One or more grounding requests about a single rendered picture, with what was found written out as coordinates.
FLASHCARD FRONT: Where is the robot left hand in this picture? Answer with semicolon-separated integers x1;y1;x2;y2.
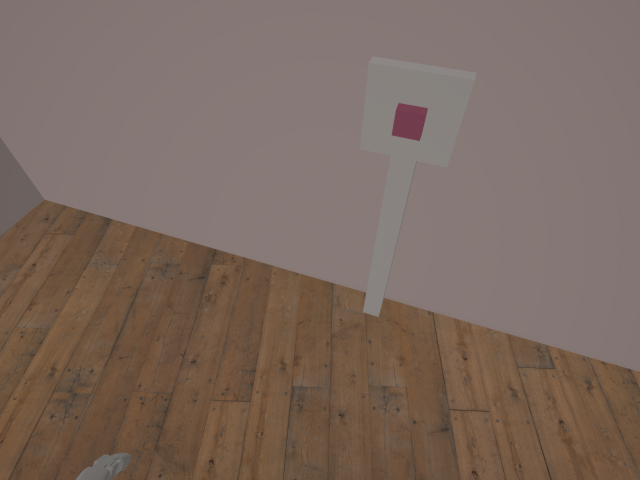
76;453;131;480

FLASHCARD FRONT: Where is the button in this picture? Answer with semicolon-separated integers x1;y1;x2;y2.
392;103;428;141

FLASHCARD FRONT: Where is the panel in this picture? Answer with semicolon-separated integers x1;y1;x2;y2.
360;56;476;317

